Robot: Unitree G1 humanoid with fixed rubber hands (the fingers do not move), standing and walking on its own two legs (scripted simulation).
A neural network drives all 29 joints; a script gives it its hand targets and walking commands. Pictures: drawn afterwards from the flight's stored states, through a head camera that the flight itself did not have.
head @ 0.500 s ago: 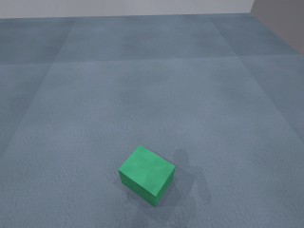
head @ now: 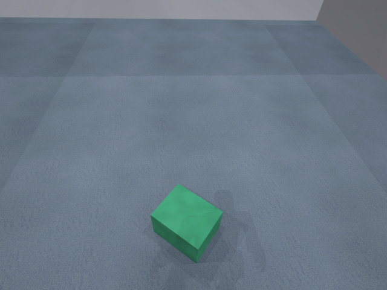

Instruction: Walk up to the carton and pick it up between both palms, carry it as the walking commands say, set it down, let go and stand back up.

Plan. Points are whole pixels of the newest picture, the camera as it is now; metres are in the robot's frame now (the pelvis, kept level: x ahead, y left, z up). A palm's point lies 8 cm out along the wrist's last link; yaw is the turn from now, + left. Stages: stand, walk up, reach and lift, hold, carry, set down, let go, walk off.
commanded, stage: walk up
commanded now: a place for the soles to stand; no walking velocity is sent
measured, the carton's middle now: (186, 222) +0.59 +0.00 -0.68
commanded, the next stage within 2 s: none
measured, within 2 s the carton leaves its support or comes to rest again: neither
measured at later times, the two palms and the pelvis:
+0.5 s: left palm out of the picture +0.01 +0.32 -0.11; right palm out of the picture +0.11 -0.24 -0.11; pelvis +0.02 +0.05 +0.00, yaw -8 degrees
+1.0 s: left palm (41, 211) +0.35 +0.39 -0.11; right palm out of the picture +0.10 -0.07 -0.14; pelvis +0.16 +0.19 -0.02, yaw -23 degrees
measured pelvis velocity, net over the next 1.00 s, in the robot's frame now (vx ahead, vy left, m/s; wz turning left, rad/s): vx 0.16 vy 0.19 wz -0.40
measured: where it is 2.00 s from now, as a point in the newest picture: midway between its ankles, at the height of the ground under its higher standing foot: outside the picture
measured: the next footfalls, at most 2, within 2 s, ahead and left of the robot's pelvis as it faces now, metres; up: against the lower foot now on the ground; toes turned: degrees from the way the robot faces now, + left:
left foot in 0.70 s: +0.25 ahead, +0.27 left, +0.00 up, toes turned -10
right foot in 1.00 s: +0.22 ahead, +0.09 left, +0.00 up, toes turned -22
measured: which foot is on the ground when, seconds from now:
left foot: down 0.00-0.34, up 0.36-0.68, down 0.70-1.00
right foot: down 0.00-0.70, up 0.72-0.98, down 1.00-1.00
